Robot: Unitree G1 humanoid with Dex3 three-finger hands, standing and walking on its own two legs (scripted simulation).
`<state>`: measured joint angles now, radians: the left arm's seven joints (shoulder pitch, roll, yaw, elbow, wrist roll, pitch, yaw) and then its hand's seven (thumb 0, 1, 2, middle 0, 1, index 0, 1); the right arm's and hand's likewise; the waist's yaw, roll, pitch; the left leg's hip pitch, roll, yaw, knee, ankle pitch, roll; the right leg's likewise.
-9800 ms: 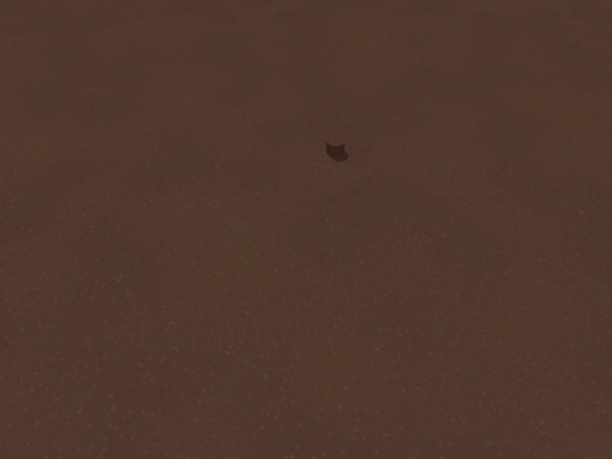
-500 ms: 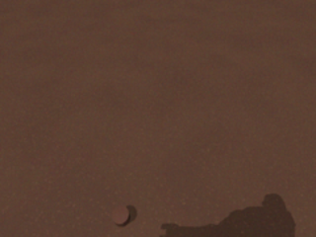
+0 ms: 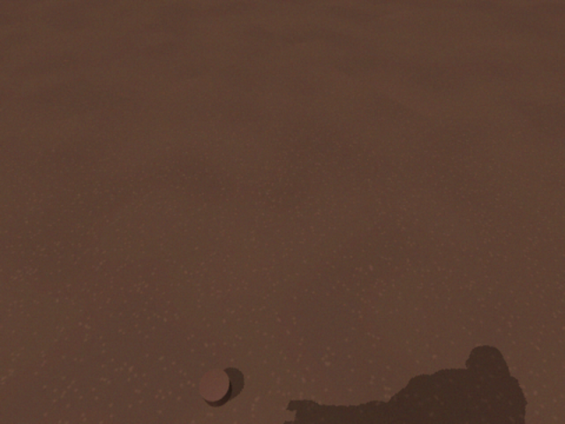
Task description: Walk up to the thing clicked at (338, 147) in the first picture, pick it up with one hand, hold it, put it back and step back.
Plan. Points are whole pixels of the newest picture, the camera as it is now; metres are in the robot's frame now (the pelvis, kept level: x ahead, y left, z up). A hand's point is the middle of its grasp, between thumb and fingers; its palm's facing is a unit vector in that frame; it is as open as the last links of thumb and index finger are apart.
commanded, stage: stand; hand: left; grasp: from above
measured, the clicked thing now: (215, 387) +0.37 +0.25 -0.75
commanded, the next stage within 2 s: rise first in 0.02 s
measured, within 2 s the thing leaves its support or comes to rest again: neither
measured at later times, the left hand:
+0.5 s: hand out of the picture +0.16 +0.26 -0.18, palm faces -0.08 -0.91 -0.40, open 11.4 cm
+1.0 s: hand out of the picture +0.12 +0.27 -0.27, palm faces -0.24 -0.83 -0.51, open 14.1 cm
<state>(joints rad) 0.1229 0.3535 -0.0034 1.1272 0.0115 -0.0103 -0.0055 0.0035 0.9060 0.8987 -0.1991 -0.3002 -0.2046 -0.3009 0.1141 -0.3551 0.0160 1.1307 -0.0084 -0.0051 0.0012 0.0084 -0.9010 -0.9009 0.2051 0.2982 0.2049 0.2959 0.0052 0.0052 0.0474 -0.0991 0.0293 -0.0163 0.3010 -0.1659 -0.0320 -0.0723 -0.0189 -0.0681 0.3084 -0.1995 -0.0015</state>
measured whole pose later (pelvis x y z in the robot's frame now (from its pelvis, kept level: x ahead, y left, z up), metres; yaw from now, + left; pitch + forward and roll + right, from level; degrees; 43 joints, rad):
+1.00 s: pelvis -0.02 +0.02 -0.13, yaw -2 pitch +21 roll -2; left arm 0.24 0.31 0.12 0.46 0.32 0.15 0.04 0.00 -0.54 0.97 -0.07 -1.07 -0.08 -1.07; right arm 0.15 -0.23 -0.03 0.56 0.01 -0.14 -0.01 0.01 -0.91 -0.90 0.20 0.30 0.20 0.30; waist -0.01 0.00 -0.14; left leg -1.09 0.04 -0.02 1.30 -0.58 0.00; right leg -1.05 -0.03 -0.04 1.26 -0.58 0.02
